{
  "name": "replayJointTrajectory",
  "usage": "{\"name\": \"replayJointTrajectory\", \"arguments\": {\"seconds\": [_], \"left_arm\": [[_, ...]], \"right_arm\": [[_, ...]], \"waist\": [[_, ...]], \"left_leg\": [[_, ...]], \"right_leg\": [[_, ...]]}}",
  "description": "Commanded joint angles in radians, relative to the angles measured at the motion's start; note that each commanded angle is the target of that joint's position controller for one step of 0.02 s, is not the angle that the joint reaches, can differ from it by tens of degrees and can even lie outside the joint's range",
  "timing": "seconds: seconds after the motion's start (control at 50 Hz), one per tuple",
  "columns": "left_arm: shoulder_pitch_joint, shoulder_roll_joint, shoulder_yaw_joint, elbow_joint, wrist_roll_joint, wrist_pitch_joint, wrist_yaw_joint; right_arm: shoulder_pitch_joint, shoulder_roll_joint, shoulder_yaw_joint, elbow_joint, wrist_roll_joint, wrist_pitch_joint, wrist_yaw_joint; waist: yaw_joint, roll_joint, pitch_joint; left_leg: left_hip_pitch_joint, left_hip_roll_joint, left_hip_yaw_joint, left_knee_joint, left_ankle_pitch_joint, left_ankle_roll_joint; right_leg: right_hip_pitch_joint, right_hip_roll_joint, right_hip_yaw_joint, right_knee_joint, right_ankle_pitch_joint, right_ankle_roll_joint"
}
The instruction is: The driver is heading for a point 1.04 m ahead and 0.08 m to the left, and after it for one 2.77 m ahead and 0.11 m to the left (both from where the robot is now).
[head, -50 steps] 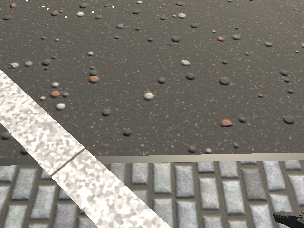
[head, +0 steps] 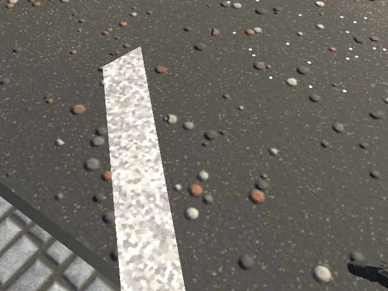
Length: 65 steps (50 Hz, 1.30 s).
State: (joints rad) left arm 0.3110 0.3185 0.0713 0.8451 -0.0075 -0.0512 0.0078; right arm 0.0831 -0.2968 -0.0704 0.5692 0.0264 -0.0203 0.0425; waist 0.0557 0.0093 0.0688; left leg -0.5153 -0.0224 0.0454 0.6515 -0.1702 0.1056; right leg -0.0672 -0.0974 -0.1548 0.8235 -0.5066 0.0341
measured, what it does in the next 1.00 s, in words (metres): walks ahead: right foot, then left foot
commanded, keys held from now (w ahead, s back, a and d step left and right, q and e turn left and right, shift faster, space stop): w+q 0.24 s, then w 0.76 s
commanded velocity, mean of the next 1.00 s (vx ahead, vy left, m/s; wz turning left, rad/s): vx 0.50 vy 0.00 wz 0.28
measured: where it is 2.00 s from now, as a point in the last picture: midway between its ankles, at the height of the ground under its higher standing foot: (186, 125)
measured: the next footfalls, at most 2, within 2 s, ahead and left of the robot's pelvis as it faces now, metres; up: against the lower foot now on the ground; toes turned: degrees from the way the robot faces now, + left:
right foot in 0.44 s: +0.45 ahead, -0.09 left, +0.00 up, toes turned +14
left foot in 0.98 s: +0.67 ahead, +0.21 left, +0.00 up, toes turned +15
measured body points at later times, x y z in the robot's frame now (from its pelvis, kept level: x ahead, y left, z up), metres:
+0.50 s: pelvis +0.29 -0.02 +0.01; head +0.32 -0.02 +0.46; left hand +0.45 +0.27 -0.07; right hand +0.40 -0.30 -0.11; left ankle +0.11 +0.07 -0.68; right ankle +0.41 -0.10 -0.71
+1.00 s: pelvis +0.55 +0.07 +0.01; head +0.58 +0.09 +0.46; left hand +0.46 +0.35 -0.12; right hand +0.84 -0.08 -0.05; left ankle +0.63 +0.20 -0.72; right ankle +0.41 -0.10 -0.70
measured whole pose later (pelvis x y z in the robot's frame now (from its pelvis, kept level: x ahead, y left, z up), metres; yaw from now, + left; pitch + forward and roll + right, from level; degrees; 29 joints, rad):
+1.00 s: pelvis +0.55 +0.07 +0.01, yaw +14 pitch +3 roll -1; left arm 0.41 0.31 0.05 0.88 -0.01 -0.04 0.00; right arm 0.02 -0.26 -0.03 0.64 0.00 -0.09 0.04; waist 0.09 -0.01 0.03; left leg -0.48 0.00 0.02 0.53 -0.09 0.05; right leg -0.03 -0.01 0.01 0.57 -0.46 -0.01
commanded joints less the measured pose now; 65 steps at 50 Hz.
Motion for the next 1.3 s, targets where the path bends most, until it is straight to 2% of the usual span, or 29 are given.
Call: {"name": "replayJointTrajectory", "arguments": {"seconds": [0.02,0.04,0.06,0.08,0.16,0.28,0.38,0.42,0.44,0.46,0.48,0.5,0.52,0.54,0.56,0.6,0.64,0.74,0.88,0.92,0.96,0.98,1.0,1.02,1.04,1.08,1.12,1.16,1.3], "left_arm": [[-0.116,0.142,0.009,-0.169,-0.03,-0.078,-0.02],[-0.148,0.131,0.003,-0.185,-0.034,-0.09,-0.02],[-0.141,0.123,0.003,-0.169,-0.009,-0.092,-0.012],[-0.12,0.132,0.01,-0.162,0.008,-0.084,-0.009],[-0.12,0.09,0.004,-0.161,0.026,-0.046,-0.009],[-0.332,0.037,-0.022,-0.209,0.012,-0.053,-0.027],[-0.358,0.082,-0.006,-0.228,0.004,-0.069,-0.046],[-0.277,0.098,0.006,-0.211,0.006,-0.074,-0.043],[-0.177,0.127,0.022,-0.186,0.014,-0.077,-0.038],[-0.02,0.175,0.034,-0.17,0.027,-0.08,-0.033],[0.085,0.254,0.061,-0.125,0.028,-0.068,-0.039],[0.099,0.16,0.038,-0.12,-0.007,-0.066,-0.048],[0.046,0.109,0.023,-0.128,-0.008,-0.061,-0.043],[-0.01,0.096,0.014,-0.14,0.006,-0.054,-0.039],[-0.043,0.08,0.008,-0.137,0.013,-0.05,-0.038],[-0.06,0.055,-0.003,-0.135,0.02,-0.054,-0.035],[-0.044,0.067,-0.001,-0.12,0.007,-0.059,-0.032],[0.001,0.119,0.011,-0.086,-0.004,-0.047,-0.02],[0.103,0.142,0.014,-0.024,-0.017,-0.017,-0.014],[0.095,0.16,0.02,-0.017,-0.018,-0.007,-0.008],[0.07,0.153,0.015,-0.022,-0.017,0.001,-0.002],[0.061,0.108,-0.006,-0.05,0.005,-0.002,0.001],[0.183,-0.011,-0.043,-0.073,0.008,-0.022,-0.005],[0.131,0.078,-0.024,-0.059,-0.01,-0.041,-0.011],[0.042,0.128,-0.007,-0.087,-0.036,-0.051,-0.017],[-0.033,0.11,-0.005,-0.097,-0.021,-0.047,-0.014],[0.011,0.079,-0.004,-0.082,-0.02,-0.02,-0.014],[0.014,0.049,-0.006,-0.08,-0.021,0.002,-0.011],[-0.164,0.016,-0.013,-0.135,-0.013,-0.002,-0.031]], "right_arm": [[0.34,-0.211,-0.068,0.003,-0.007,-0.027,-0.008],[0.295,-0.187,-0.059,0.01,-0.007,-0.036,-0.008],[0.223,-0.157,-0.048,0.003,-0.007,-0.038,-0.011],[0.172,-0.134,-0.039,-0.01,-0.016,-0.039,-0.014],[0.159,-0.142,-0.038,0.003,-0.018,-0.046,-0.035],[0.246,-0.16,-0.042,0.059,-0.008,-0.036,-0.058],[0.305,-0.146,-0.036,0.113,-0.007,-0.03,-0.057],[0.288,-0.144,-0.036,0.119,-0.009,-0.022,-0.056],[0.284,-0.118,-0.026,0.115,-0.013,-0.021,-0.054],[0.287,-0.08,-0.007,0.096,-0.027,-0.021,-0.055],[0.435,-0.015,0.011,0.094,0.0,-0.033,-0.055],[0.408,-0.093,0.002,0.109,0.006,-0.041,-0.056],[0.284,-0.144,-0.013,0.092,0.011,-0.044,-0.054],[0.208,-0.136,-0.009,0.073,0.0,-0.046,-0.056],[0.165,-0.123,-0.01,0.06,-0.016,-0.051,-0.053],[0.188,-0.092,-0.009,0.068,-0.017,-0.05,-0.046],[0.192,-0.061,-0.001,0.073,-0.017,-0.045,-0.045],[0.037,-0.022,0.019,0.038,-0.023,-0.054,-0.036],[-0.136,-0.034,0.018,-0.009,-0.006,-0.071,-0.003],[-0.106,-0.058,0.009,-0.005,-0.008,-0.074,0.002],[0.105,-0.123,-0.027,0.058,-0.018,-0.074,-0.008],[0.291,-0.19,-0.048,0.094,-0.029,-0.07,-0.02],[0.346,-0.273,-0.064,0.115,-0.03,-0.063,-0.02],[0.358,-0.176,-0.039,0.115,-0.016,-0.06,-0.019],[0.29,-0.141,-0.025,0.112,-0.017,-0.061,-0.022],[0.178,-0.089,-0.009,0.109,-0.03,-0.066,-0.019],[0.135,-0.064,-0.005,0.118,-0.039,-0.082,-0.016],[0.13,-0.075,-0.011,0.141,-0.038,-0.098,-0.018],[0.161,-0.117,-0.02,0.199,-0.038,-0.097,-0.042]], "waist": [[-0.189,0.101,-0.359],[-0.155,0.07,-0.241],[-0.105,0.006,-0.175],[-0.065,0.021,-0.143],[-0.032,0.032,-0.107],[-0.118,0.068,-0.062],[-0.126,0.099,-0.043],[-0.079,0.12,-0.057],[-0.031,0.102,-0.124],[0.033,0.012,-0.275],[-0.011,-0.315,-0.399],[0.017,-0.253,-0.352],[0.037,-0.147,-0.21],[0.019,-0.069,-0.143],[-0.001,-0.053,-0.08],[-0.04,-0.101,-0.079],[-0.048,-0.108,-0.082],[-0.007,-0.082,-0.05],[0.035,-0.087,-0.004],[0.001,-0.099,-0.023],[-0.115,-0.084,-0.158],[-0.189,-0.003,-0.307],[-0.13,0.265,-0.432],[-0.17,0.206,-0.425],[-0.164,0.149,-0.268],[-0.11,0.054,-0.13],[-0.058,0.092,-0.108],[-0.041,0.076,-0.077],[-0.092,0.032,-0.014]], "left_leg": [[0.894,0.335,-0.776,-0.357,-0.188,0.271],[0.749,0.299,-0.649,-0.362,-0.116,0.236],[0.602,0.256,-0.547,-0.364,-0.01,0.205],[0.491,0.223,-0.477,-0.379,0.092,0.193],[0.307,0.171,-0.365,-0.426,0.254,0.197],[0.252,0.112,-0.293,-0.411,0.109,0.12],[0.402,0.194,-0.389,-0.316,0.101,0.099],[0.431,0.19,-0.394,-0.243,0.232,0.076],[0.419,0.136,-0.357,-0.115,0.343,0.05],[0.301,0.076,-0.293,0.155,0.221,0.011],[-0.066,-0.082,-0.186,0.508,-0.263,-0.074],[-0.216,-0.051,-0.25,0.632,-0.397,-0.08],[-0.268,-0.006,-0.242,0.663,-0.315,-0.077],[-0.247,0.037,-0.192,0.634,-0.242,-0.075],[-0.235,0.069,-0.171,0.568,-0.19,-0.078],[-0.147,0.107,-0.155,0.483,-0.135,-0.082],[-0.137,0.117,-0.129,0.412,-0.127,-0.095],[-0.14,0.119,-0.091,0.112,0.11,-0.118],[-0.079,0.071,-0.065,-0.116,0.176,-0.088],[-0.012,0.053,-0.053,-0.151,0.11,-0.059],[0.308,0.015,-0.015,-0.194,0.122,-0.007],[0.611,0.174,-0.184,-0.148,0.155,0.057],[0.935,0.401,-0.641,-0.227,-0.039,0.216],[0.916,0.4,-0.757,-0.318,-0.185,0.212],[0.79,0.373,-0.605,-0.34,-0.164,0.168],[0.544,0.299,-0.404,-0.398,0.001,0.13],[0.417,0.265,-0.298,-0.462,0.074,0.117],[0.356,0.264,-0.216,-0.508,0.132,0.122],[0.393,0.229,0.018,-0.545,0.247,0.07]], "right_leg": [[-0.774,0.072,0.247,0.577,-0.016,-0.033],[-0.77,0.035,0.236,0.499,0.077,-0.047],[-0.706,-0.001,0.236,0.416,0.137,-0.04],[-0.632,-0.024,0.241,0.351,0.176,-0.031],[-0.546,-0.014,0.211,0.202,0.265,0.024],[-0.451,0.062,0.194,-0.207,0.613,0.041],[-0.44,0.065,0.214,-0.31,0.528,-0.021],[-0.343,0.085,0.179,-0.351,0.456,-0.062],[-0.192,0.078,0.176,-0.364,0.469,-0.096],[0.066,-0.068,0.33,-0.332,0.498,-0.161],[0.399,-0.266,0.79,-0.429,0.265,-0.332],[0.404,-0.29,0.948,-0.525,0.015,-0.33],[0.287,-0.258,0.81,-0.542,0.001,-0.287],[0.168,-0.215,0.69,-0.552,0.094,-0.26],[0.069,-0.179,0.611,-0.575,0.202,-0.262],[-0.014,-0.125,0.51,-0.611,0.346,-0.25],[-0.039,-0.118,0.447,-0.637,0.443,-0.265],[-0.044,-0.093,0.312,-0.68,0.549,-0.249],[0.058,-0.14,0.283,-0.629,0.582,-0.215],[0.102,-0.156,0.28,-0.57,0.701,-0.196],[0.053,-0.091,0.213,-0.323,0.944,-0.154],[-0.136,-0.042,0.175,-0.039,0.735,-0.118],[-0.535,0.137,0.152,0.316,0.078,-0.052],[-0.66,0.11,0.271,0.438,-0.069,-0.056],[-0.721,0.063,0.268,0.459,0.006,-0.066],[-0.662,-0.006,0.239,0.366,0.153,-0.057],[-0.558,-0.035,0.254,0.32,0.218,-0.044],[-0.554,-0.037,0.261,0.289,0.259,-0.027],[-0.588,-0.01,0.22,-0.052,0.603,-0.024]]}}
Keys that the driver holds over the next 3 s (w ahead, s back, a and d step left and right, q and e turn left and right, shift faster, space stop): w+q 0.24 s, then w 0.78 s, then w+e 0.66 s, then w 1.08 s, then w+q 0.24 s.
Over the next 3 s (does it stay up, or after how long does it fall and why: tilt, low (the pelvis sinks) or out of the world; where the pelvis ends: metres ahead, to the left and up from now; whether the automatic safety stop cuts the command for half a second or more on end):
stays up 1.64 0.04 0.02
